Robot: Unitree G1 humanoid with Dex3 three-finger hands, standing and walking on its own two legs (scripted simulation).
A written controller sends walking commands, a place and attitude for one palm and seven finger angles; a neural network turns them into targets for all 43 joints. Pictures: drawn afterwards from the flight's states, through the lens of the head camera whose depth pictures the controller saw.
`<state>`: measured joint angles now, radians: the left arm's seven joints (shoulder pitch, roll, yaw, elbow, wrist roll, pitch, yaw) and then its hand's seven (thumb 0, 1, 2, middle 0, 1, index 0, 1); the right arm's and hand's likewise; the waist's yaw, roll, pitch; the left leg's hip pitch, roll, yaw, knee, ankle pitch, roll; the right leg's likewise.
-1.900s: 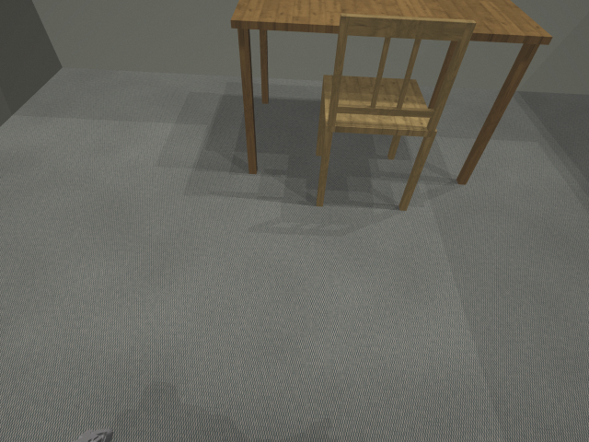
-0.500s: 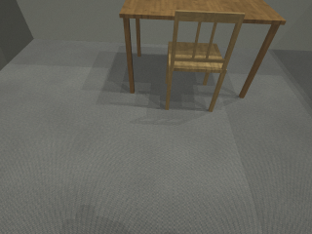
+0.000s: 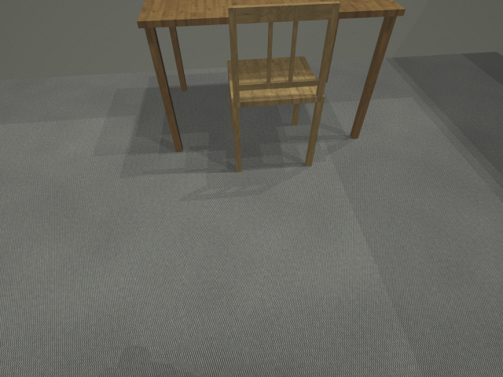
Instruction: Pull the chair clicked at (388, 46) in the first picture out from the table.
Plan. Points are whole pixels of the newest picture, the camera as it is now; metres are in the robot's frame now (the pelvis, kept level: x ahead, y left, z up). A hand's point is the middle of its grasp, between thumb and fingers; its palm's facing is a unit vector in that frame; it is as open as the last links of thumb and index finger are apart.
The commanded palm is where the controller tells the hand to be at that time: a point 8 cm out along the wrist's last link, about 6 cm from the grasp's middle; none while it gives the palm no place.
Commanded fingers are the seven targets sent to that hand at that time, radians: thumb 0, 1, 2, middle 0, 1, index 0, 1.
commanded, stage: walk to a spot facing it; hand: left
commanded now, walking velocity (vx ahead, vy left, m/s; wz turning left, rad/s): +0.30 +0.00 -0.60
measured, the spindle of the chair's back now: (269, 54) +1.32 +0.05 -0.09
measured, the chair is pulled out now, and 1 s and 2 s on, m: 0.00 0.00 0.00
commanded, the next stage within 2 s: turn to face it in 1.84 s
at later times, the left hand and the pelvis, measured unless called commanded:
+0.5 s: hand out of the picture +0.12 +0.24 -0.17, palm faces -0.11 -0.98 -0.18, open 7.4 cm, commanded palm none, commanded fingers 0.00 0.90 0.90 -0.20 -0.30 -0.20 -0.30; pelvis +0.14 +0.04 +0.00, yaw -14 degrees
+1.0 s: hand (257, 208) +0.54 +0.04 -0.15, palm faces -0.63 -0.77 -0.15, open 7.4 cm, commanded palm none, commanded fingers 0.00 0.90 0.90 -0.20 -0.30 -0.20 -0.30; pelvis +0.31 -0.01 +0.01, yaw -33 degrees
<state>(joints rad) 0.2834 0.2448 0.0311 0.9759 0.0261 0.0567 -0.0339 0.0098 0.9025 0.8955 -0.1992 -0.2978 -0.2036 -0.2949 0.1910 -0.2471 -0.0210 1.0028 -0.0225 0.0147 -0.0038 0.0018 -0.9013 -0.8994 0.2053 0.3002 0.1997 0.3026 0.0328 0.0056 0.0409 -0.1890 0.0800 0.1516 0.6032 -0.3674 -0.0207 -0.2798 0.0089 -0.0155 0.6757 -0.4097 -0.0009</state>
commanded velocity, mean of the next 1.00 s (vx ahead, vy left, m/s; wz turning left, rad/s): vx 0.33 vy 0.00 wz -0.54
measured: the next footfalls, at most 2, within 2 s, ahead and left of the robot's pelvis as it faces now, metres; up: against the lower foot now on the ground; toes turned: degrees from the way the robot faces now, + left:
left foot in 0.48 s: +0.28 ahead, +0.13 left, +0.00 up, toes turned -10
right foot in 1.06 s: +0.40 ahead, -0.18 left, +0.00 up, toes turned -41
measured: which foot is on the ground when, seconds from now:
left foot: down 0.00-0.00, up 0.02-0.46, down 0.48-1.00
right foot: down 0.00-0.48, up 0.50-1.00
